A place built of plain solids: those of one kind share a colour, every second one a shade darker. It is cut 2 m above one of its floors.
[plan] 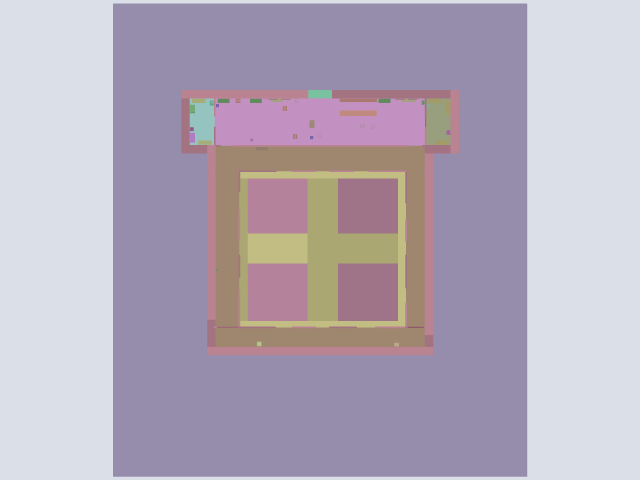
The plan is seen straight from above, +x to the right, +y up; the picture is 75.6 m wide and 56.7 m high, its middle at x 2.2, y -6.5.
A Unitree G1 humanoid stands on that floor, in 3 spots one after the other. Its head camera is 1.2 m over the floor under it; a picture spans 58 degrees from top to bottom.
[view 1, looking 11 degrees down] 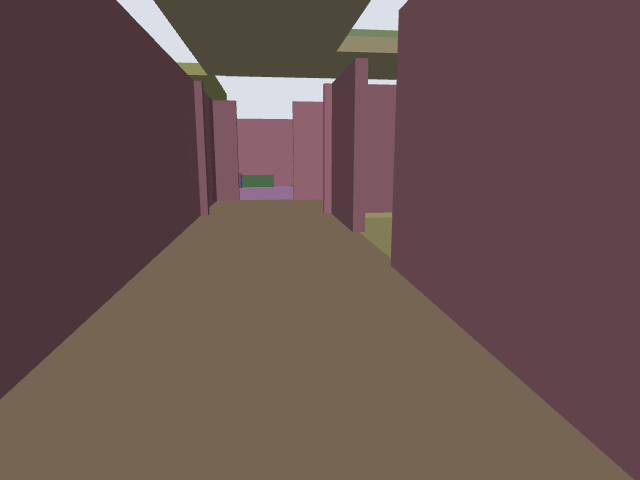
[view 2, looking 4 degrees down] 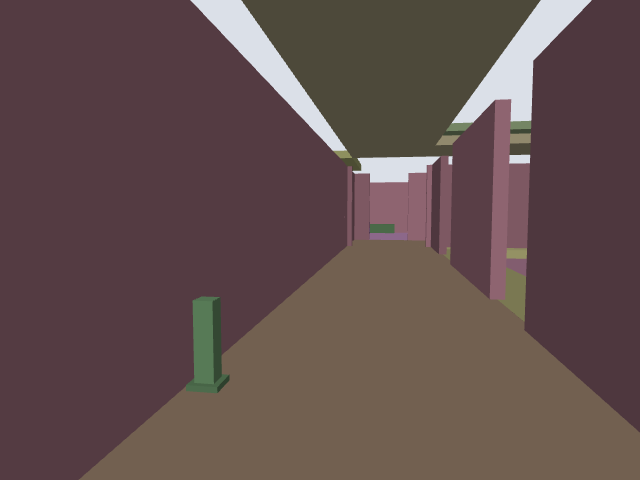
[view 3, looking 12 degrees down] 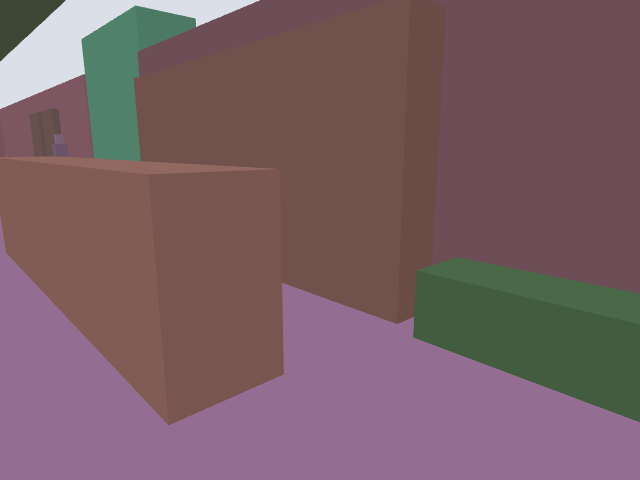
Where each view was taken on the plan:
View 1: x -8.78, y -7.50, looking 83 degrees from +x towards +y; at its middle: floor_corr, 6.29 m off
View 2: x -8.78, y -12.78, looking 99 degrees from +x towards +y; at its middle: wall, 8.66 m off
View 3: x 10.62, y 7.47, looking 137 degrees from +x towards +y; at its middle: bar_foyer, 3.48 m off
